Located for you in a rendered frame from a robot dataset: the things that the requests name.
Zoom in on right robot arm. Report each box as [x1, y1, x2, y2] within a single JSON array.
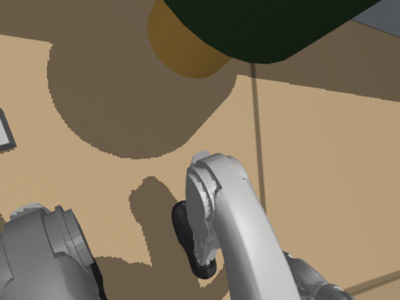
[[315, 284, 355, 300]]

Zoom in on right robot hand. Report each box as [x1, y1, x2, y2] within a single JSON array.
[[283, 251, 329, 300]]

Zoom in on right robot foot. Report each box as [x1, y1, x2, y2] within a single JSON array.
[[171, 201, 217, 279]]

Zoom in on potted plant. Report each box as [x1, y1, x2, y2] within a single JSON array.
[[147, 0, 381, 79]]

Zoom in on carton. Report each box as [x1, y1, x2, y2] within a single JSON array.
[[0, 108, 17, 151]]

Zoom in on left robot foot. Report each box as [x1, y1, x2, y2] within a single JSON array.
[[90, 257, 107, 300]]

